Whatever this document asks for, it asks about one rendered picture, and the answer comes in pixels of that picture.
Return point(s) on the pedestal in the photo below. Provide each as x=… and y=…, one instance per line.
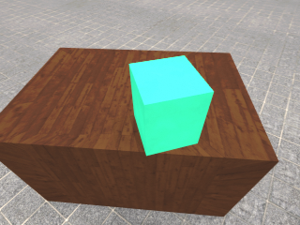
x=71, y=135

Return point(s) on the carton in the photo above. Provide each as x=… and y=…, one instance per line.
x=170, y=103

